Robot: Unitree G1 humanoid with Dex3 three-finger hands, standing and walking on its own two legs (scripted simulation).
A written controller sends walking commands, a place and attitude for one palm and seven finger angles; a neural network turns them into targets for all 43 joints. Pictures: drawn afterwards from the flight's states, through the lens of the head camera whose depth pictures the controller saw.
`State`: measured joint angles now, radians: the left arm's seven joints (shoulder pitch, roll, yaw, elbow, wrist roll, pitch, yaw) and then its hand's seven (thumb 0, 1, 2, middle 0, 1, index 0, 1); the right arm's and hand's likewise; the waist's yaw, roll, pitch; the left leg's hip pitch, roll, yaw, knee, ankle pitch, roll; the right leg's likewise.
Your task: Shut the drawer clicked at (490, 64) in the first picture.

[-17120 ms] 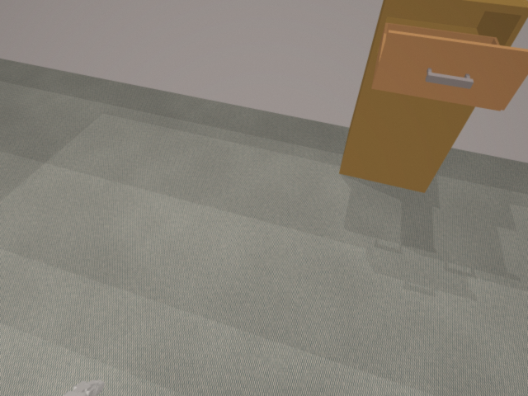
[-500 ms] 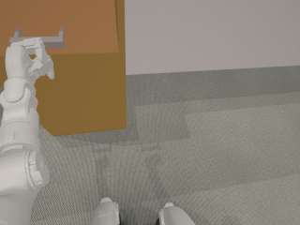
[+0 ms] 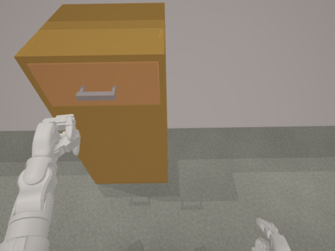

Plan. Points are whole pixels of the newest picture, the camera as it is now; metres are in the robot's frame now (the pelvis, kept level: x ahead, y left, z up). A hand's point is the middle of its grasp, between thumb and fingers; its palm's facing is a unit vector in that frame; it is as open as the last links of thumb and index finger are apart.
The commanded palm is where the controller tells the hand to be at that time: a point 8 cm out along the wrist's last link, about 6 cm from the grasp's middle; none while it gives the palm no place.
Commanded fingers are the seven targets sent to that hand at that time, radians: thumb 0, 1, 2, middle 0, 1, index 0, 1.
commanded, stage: draw the hand back to the body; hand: left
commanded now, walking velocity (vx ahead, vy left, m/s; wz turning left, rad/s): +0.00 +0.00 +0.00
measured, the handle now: (97, 92) +0.60 +0.26 +0.03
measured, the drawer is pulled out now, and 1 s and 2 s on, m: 0.00 0.00 0.00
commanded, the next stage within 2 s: step back with the hand held close in 0.80 s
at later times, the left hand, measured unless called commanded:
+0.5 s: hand (39, 172) +0.22 +0.23 +0.17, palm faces +0.36 -0.87 -0.34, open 3.3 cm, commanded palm +0.17 +0.27 +0.19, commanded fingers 0.00 0.90 0.90 -1.40 -1.60 -1.40 -1.60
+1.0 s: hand (14, 185) +0.19 +0.24 +0.19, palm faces +0.39 -0.83 -0.40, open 3.3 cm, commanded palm +0.14 +0.28 +0.20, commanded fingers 0.00 0.90 0.90 -1.40 -1.60 -1.40 -1.60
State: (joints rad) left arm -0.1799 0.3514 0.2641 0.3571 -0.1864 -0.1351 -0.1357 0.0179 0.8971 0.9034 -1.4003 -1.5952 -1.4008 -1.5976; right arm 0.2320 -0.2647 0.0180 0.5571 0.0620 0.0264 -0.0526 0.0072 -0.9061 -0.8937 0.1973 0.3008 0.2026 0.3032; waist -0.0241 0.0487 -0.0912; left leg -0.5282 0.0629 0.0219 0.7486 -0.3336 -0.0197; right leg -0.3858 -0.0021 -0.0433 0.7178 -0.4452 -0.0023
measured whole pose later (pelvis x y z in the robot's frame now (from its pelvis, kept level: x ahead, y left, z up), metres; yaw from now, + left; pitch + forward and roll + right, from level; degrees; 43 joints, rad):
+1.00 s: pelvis +0.00 +0.00 +0.03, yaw +0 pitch -4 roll +0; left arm 0.53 0.33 0.31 -0.46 -0.07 -0.13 0.09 0.02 0.89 0.90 -1.41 -1.59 -1.41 -1.60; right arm 0.18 -0.23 0.02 0.58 0.00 -0.07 -0.07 0.01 -0.90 -0.89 0.20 0.30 0.20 0.30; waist 0.05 0.07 0.00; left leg -0.17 0.06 0.04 0.45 -0.21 -0.02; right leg -0.02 0.00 -0.03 0.38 -0.30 0.00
